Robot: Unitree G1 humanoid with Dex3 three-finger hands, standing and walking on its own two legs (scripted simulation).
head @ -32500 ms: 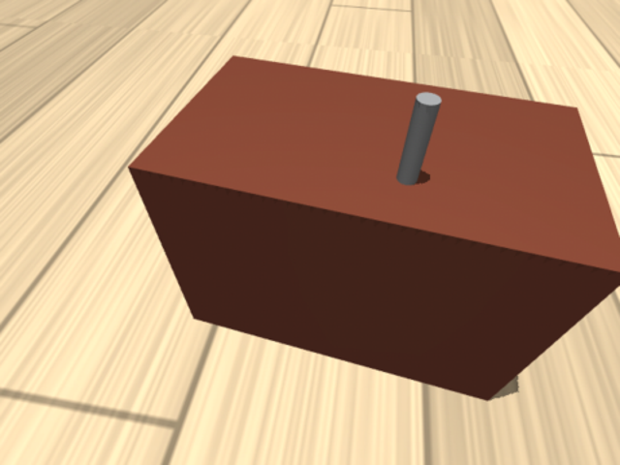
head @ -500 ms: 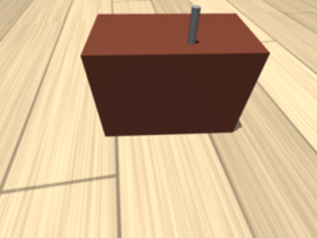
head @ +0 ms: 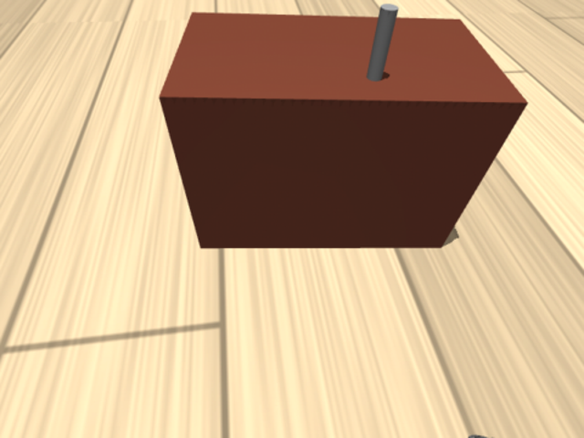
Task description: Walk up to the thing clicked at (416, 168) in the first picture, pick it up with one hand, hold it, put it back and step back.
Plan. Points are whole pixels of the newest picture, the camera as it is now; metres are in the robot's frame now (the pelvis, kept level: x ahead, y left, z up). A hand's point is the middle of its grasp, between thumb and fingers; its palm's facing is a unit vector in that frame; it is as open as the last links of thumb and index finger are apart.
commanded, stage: step back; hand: right
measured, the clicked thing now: (381, 44) +1.11 -0.22 +0.03
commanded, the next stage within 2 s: stand in 0.10 s
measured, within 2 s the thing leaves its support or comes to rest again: neither
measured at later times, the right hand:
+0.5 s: hand out of the picture +0.08 -0.25 -0.14, palm faces +0.00 +0.94 -0.33, open 7.4 cm
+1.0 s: hand out of the picture +0.06 -0.26 -0.14, palm faces -0.03 +0.94 -0.33, open 7.4 cm
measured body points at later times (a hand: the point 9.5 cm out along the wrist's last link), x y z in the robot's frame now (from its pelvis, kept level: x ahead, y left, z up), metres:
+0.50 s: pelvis +0.00 +0.00 +0.02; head +0.01 +0.00 +0.47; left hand +0.09 +0.30 -0.12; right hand +0.08 -0.30 -0.11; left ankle +0.00 +0.12 -0.73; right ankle -0.01 -0.14 -0.73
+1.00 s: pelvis -0.01 -0.01 +0.02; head +0.00 -0.01 +0.47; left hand +0.06 +0.30 -0.12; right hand +0.06 -0.31 -0.12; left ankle +0.00 +0.12 -0.73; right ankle -0.01 -0.14 -0.73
